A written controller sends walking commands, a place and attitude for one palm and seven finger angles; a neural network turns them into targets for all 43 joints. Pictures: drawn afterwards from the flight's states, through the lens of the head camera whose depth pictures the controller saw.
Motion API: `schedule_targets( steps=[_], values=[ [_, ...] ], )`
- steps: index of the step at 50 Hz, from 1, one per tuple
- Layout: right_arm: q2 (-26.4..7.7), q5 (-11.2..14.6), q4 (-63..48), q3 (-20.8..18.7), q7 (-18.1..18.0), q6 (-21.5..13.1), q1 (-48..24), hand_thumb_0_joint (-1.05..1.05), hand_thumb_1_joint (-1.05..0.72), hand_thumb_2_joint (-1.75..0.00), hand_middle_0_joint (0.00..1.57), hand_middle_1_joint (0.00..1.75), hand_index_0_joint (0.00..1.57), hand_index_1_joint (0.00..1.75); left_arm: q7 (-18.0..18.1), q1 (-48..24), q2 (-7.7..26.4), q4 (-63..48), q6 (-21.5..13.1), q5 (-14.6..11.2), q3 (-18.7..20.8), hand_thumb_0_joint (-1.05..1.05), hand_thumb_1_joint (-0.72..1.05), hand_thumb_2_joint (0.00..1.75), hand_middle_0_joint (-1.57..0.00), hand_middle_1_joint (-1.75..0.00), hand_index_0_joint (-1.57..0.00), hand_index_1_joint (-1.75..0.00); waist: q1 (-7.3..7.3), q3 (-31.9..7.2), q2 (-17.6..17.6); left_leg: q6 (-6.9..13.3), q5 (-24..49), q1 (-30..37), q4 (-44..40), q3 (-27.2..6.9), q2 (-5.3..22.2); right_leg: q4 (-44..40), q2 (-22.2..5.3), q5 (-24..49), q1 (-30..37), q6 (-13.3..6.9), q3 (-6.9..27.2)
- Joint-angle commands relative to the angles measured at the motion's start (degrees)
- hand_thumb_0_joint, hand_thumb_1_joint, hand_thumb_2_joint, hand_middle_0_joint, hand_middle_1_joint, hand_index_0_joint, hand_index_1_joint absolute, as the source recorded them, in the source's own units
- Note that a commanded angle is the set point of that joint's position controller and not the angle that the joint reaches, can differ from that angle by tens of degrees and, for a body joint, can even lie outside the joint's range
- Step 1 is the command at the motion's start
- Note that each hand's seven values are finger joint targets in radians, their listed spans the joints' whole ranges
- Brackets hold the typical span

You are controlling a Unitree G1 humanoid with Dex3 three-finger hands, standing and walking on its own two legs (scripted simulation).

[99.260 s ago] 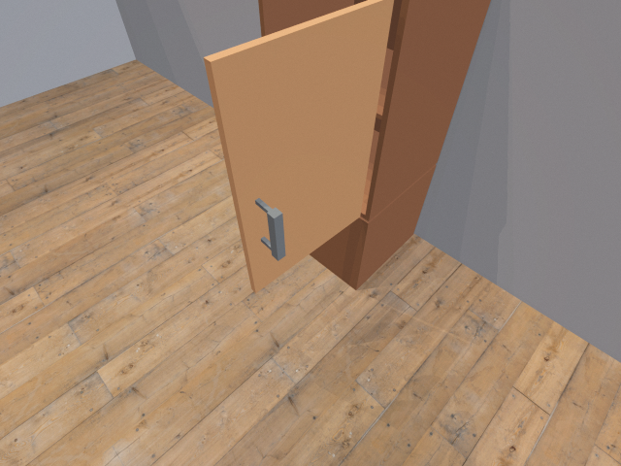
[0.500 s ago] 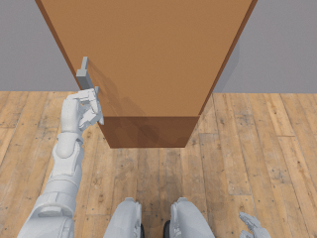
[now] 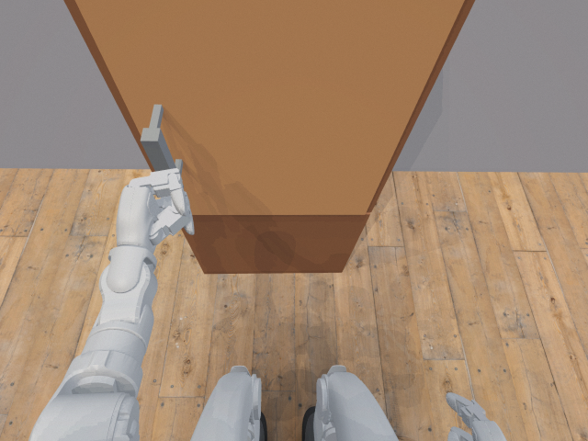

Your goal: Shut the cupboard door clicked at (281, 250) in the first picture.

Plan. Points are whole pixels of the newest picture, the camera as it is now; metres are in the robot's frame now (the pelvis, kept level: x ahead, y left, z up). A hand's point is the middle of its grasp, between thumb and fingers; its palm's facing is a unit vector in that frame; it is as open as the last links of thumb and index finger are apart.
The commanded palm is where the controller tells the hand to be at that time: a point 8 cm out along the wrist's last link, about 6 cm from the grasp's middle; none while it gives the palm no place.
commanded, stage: push the door shut along its arc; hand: left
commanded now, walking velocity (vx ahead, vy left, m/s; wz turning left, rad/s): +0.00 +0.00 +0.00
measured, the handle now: (167, 154) +0.51 +0.19 +0.03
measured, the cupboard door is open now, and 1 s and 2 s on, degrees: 0 0 0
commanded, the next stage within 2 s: pull the fist back off the door in 0.50 s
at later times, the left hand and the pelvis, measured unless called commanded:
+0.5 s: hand (178, 195) +0.43 +0.16 +0.03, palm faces -0.13 -0.99 -0.06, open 3.1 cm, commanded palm +0.46 +0.19 +0.02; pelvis -0.02 +0.00 -0.02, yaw +1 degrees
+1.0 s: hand (186, 194) +0.43 +0.15 +0.03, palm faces +0.03 -1.00 -0.06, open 3.2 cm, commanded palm +0.42 +0.18 +0.02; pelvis -0.06 +0.01 -0.03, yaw -1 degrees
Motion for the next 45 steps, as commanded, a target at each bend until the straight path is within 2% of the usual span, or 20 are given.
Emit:
schedule_targets(
  steps=[1, 3, 6, 7, 9, 12, 13, 14, 16, 18, 21, 27, 30, 31, 32, 35, 38, 40, 42, 45],
  values=[
    [-8.62, 0.00, -4.86, -2.96, -1.07, -1.00, 5.78, 0.00, -0.90, -0.90, 0.20, 0.30, 0.20, 0.30, -0.07, -22.82, 11.62, -12.11, -3.96, -0.09, 4.15, 0.00, 0.90, 0.90, -1.30, -1.50, -1.30, -1.50, -1.16, -26.44, 2.52, -2.40, 16.31, 17.14, -9.62, -6.07, 0.40, -9.26, -0.93, 15.75, 16.08, 2.30, 7.16],
    [-8.60, -0.02, -4.47, -2.82, -1.10, -1.02, 5.85, 0.00, -0.90, -0.90, 0.20, 0.30, 0.20, 0.30, -0.47, -23.94, 12.55, -10.28, -4.12, -0.09, 4.97, 0.00, 0.90, 0.90, -1.30, -1.50, -1.30, -1.50, -1.37, -26.20, 2.64, -2.38, 16.23, 16.77, -9.30, -6.09, 0.42, -9.23, -0.77, 15.60, 15.56, 2.29, 7.28],
    [-8.52, 0.14, -4.19, -2.41, -1.21, -0.66, 6.16, 0.00, -0.90, -0.90, 0.20, 0.30, 0.20, 0.30, -2.33, -25.48, 12.44, -4.21, -3.41, -0.10, 4.45, 0.00, 0.90, 0.90, -1.30, -1.50, -1.30, -1.50, -2.73, -22.14, -0.94, -1.77, 12.30, 11.18, -8.62, -5.24, 0.17, -10.48, -0.92, 13.01, 16.80, 2.55, 8.33],
    [-8.78, 0.18, -4.33, -2.37, -1.35, -0.77, 6.61, 0.00, -0.90, -0.90, 0.20, 0.30, 0.20, 0.30, -2.97, -26.96, 13.72, -3.52, -3.40, -0.11, 5.02, 0.00, 0.90, 0.90, -1.30, -1.50, -1.30, -1.50, -2.84, -22.49, -0.06, -1.65, 12.39, 10.94, -8.41, -5.42, 0.17, -10.15, -0.83, 12.89, 16.47, 2.32, 8.40],
    [-8.92, 0.34, -3.97, -2.42, -1.18, -0.56, 6.88, 0.00, -0.90, -0.90, 0.20, 0.30, 0.20, 0.30, -4.63, -29.25, 12.36, -1.42, -2.66, 0.08, 3.32, 0.00, 0.90, 0.90, -1.30, -1.50, -1.30, -1.50, -3.35, -22.61, 2.51, -1.86, 12.46, 12.65, -8.37, -5.66, 0.35, -9.81, -0.93, 12.46, 13.82, 2.23, 7.97],
    [-9.25, 0.56, -3.68, -2.57, -1.53, -0.46, 7.93, 0.00, -0.90, -0.90, 0.20, 0.30, 0.20, 0.30, -6.37, -34.52, 13.22, -0.88, -2.33, -0.96, 3.49, 0.00, 0.90, 0.90, -1.30, -1.50, -1.30, -1.50, -4.91, -23.08, 1.38, -1.43, 12.30, 12.27, -7.27, -6.03, 0.32, -10.01, -0.79, 11.85, 12.85, 2.30, 8.21],
    [-9.63, 0.49, -3.12, -2.49, -1.66, -0.42, 8.04, 0.00, -0.90, -0.90, 0.20, 0.30, 0.20, 0.30, -6.63, -36.47, 14.69, -0.16, -2.24, -0.80, 4.26, 0.00, 0.90, 0.90, -1.30, -1.50, -1.30, -1.50, -4.87, -23.50, 2.53, -1.63, 11.98, 12.68, -7.36, -6.46, 0.52, -9.70, -0.92, 11.12, 11.93, 2.24, 7.95],
    [-9.52, 0.56, -2.95, -2.41, -1.56, -0.42, 8.17, 0.00, -0.90, -0.90, 0.20, 0.30, 0.20, 0.30, -7.07, -37.82, 13.32, 0.05, -2.02, -0.89, 2.99, 0.00, 0.90, 0.90, -1.30, -1.50, -1.30, -1.50, -5.25, -23.92, 3.52, -1.61, 11.63, 13.36, -7.29, -6.67, 0.44, -9.60, -0.85, 10.35, 10.80, 2.19, 7.67],
    [-9.65, 0.72, -2.57, -2.35, -1.69, -0.44, 8.45, 0.00, -0.90, -0.90, 0.20, 0.30, 0.20, 0.30, -7.73, -40.72, 12.45, 1.96, -1.45, -0.85, 1.52, 0.00, 0.90, 0.90, -1.30, -1.50, -1.30, -1.50, -6.61, -22.67, 2.18, -1.34, 9.32, 12.18, -6.94, -6.97, 0.48, -10.19, -0.78, 7.75, 9.31, 2.25, 7.78],
    [-10.15, 0.69, -1.96, -2.27, -1.92, -0.73, 8.92, 0.00, -0.90, -0.90, 0.20, 0.30, 0.20, 0.30, -8.03, -44.57, 14.40, 2.73, -1.33, -0.65, 2.16, 0.00, 0.90, 0.90, -1.30, -1.50, -1.30, -1.50, -7.03, -22.77, 3.81, -1.32, 8.09, 12.26, -6.70, -7.54, 0.59, -9.84, -0.70, 6.14, 7.44, 2.03, 7.56],
    [-10.60, 0.82, -1.71, -2.06, -2.12, -0.96, 9.41, 0.00, -0.90, -0.90, 0.20, 0.30, 0.20, 0.30, -8.42, -48.12, 14.71, 4.95, -0.47, -0.19, 1.07, 0.00, 0.90, 0.90, -1.30, -1.50, -1.30, -1.50, -8.33, -21.62, 2.93, -1.06, 3.42, 10.37, -6.56, -8.09, 0.54, -10.12, -0.57, 2.09, 5.24, 1.96, 7.69],
    [-11.31, 1.06, -1.47, -1.43, -2.68, -2.59, 9.70, 0.00, -0.90, -0.90, 0.20, 0.30, 0.20, 0.30, -8.85, -55.63, 13.90, 5.19, 0.12, 0.02, -2.13, 0.00, 0.90, 0.90, -1.30, -1.50, -1.30, -1.50, -10.51, -20.74, 6.51, -0.85, -5.08, 10.00, -7.38, -9.53, 0.57, -10.00, -0.64, -2.85, 0.41, 1.56, 7.90],
    [-12.06, 1.45, -1.06, -0.81, -3.21, -3.53, 9.37, 0.00, -0.90, -0.90, 0.20, 0.30, 0.20, 0.30, -9.09, -56.26, 15.51, 7.10, 1.45, 0.04, -2.21, 0.00, 0.90, 0.90, -1.30, -1.50, -1.30, -1.50, -10.97, -20.11, 5.35, -0.84, -9.96, 7.28, -7.75, -10.13, 0.88, -10.09, -0.82, -5.81, -0.11, 1.71, 8.55],
    [-11.58, 0.61, -1.73, -1.00, -3.65, -3.78, 8.40, 0.00, -0.90, -0.90, 0.20, 0.30, 0.20, 0.30, -2.31, -56.27, 15.22, 7.35, 2.13, -4.66, 6.08, 0.00, 0.90, 0.90, -1.30, -1.50, -1.30, -1.50, -8.22, -19.92, 4.70, -1.42, -11.91, 5.58, -8.89, -10.73, 0.31, -9.81, -0.99, -6.31, -0.17, 1.89, 8.10],
    [-11.29, 0.38, -1.73, -0.70, -3.43, -4.23, 8.27, 0.00, -0.90, -0.90, 0.20, 0.30, 0.20, 0.30, 1.24, -54.05, 14.47, 9.24, 2.29, -3.90, 5.51, 0.00, 0.90, 0.90, -1.30, -1.50, -1.30, -1.50, -8.52, -19.55, 4.43, -1.61, -12.56, 5.88, -9.47, -10.99, 0.35, -9.61, -0.64, -6.11, -0.47, 2.16, 7.41],
    [-11.33, -0.36, -1.51, -0.94, -2.32, -4.42, 8.69, 0.00, -0.90, -0.90, 0.20, 0.30, 0.20, 0.30, 6.04, -54.83, 12.81, 8.86, 2.21, -1.35, 4.16, 0.00, 0.90, 0.90, -1.30, -1.50, -1.30, -1.50, -8.94, -21.36, 4.61, -1.85, -13.23, 6.45, -9.62, -11.05, 0.29, -8.88, -0.99, -5.42, -0.74, 2.46, 6.75],
    [-11.46, -0.95, -1.20, -1.12, -1.37, -4.35, 10.11, 0.00, -0.90, -0.90, 0.20, 0.30, 0.20, 0.30, 7.65, -56.44, 16.16, 7.89, 0.49, 3.74, 3.39, 0.00, 0.90, 0.90, -1.30, -1.50, -1.30, -1.50, -8.73, -24.21, 7.39, -1.87, -11.08, 7.76, -9.43, -10.62, 0.19, -8.40, -0.97, -3.90, 0.14, 2.28, 6.79],
    [-11.45, -1.08, -1.13, -0.95, -0.97, -4.06, 10.35, 0.00, -0.90, -0.90, 0.20, 0.30, 0.20, 0.30, 7.60, -55.48, 16.28, 9.60, 0.06, 6.10, 2.16, 0.00, 0.90, 0.90, -1.30, -1.50, -1.30, -1.50, -9.22, -22.17, 6.60, -1.82, -11.94, 7.00, -9.59, -10.51, 0.30, -9.11, -0.94, -5.15, -0.01, 2.22, 7.07],
    [-11.55, -1.25, -1.75, -0.95, -0.73, -4.13, 10.50, 0.00, -0.90, -0.90, 0.20, 0.30, 0.20, 0.30, 6.98, -55.29, 17.62, 9.20, -0.93, 6.74, 3.01, 0.00, 0.90, 0.90, -1.30, -1.50, -1.30, -1.50, -8.65, -22.46, 6.11, -1.70, -12.01, 6.45, -9.37, -10.29, 0.23, -9.31, -0.83, -6.29, 0.88, 2.03, 7.51],
    [-11.74, -1.18, -2.04, -1.16, -0.29, -3.98, 10.02, 0.00, -0.90, -0.90, 0.20, 0.30, 0.20, 0.30, 5.90, -52.26, 15.52, 9.21, -1.15, 6.28, 2.13, 0.00, 0.90, 0.90, -1.30, -1.50, -1.30, -1.50, -7.20, -22.77, 8.76, -2.30, -13.35, 9.15, -11.08, -11.72, 0.56, -8.71, -1.02, -6.02, -0.52, 1.78, 6.99]
  ],
)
